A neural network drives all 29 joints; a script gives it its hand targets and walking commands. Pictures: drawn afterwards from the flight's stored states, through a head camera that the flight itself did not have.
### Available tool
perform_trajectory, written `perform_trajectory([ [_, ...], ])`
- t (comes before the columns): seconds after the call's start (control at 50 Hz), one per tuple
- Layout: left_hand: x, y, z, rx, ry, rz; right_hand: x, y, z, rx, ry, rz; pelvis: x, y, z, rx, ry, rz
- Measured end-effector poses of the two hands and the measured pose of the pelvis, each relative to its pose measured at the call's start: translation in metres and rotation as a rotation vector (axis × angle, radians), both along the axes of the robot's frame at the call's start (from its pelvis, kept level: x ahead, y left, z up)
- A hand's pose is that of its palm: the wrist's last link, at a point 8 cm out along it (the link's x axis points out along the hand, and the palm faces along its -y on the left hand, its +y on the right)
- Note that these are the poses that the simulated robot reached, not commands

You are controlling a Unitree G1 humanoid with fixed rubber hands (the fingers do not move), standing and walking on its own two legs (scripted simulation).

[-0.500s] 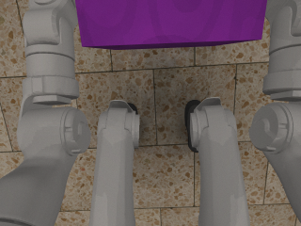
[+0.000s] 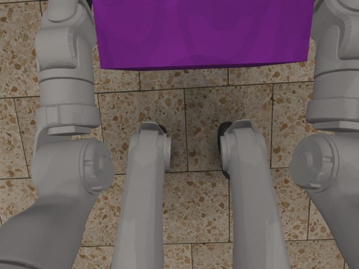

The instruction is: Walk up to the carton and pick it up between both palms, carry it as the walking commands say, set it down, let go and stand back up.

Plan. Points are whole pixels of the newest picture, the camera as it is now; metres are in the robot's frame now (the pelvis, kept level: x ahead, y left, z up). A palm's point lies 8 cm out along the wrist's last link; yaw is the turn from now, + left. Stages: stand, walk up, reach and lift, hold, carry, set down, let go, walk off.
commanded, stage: reach and lift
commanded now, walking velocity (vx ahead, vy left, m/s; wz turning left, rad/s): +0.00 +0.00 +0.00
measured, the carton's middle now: out of the picture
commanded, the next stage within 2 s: none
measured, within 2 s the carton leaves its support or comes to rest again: neither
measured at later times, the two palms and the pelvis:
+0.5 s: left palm out of the picture +0.52 +0.18 -0.04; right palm out of the picture +0.52 -0.18 -0.04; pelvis +0.00 +0.00 +0.05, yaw +0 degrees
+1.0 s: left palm out of the picture +0.50 +0.18 +0.03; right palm out of the picture +0.50 -0.18 +0.04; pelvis +0.01 +0.00 +0.11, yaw +1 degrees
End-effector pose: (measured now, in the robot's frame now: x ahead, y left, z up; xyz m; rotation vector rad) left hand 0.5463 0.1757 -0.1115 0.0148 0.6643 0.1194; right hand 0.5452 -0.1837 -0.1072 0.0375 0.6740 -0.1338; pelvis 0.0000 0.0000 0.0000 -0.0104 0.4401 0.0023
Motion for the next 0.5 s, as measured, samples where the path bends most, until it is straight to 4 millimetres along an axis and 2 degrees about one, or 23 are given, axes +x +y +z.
perform_trajectory([
  [0.5,-0.022,0.002,0.070,0.016,-0.006,-0.006,-0.022,0.002,0.070,0.001,-0.008,0.003,0.003,0.001,0.055,-0.002,-0.082,0.007],
])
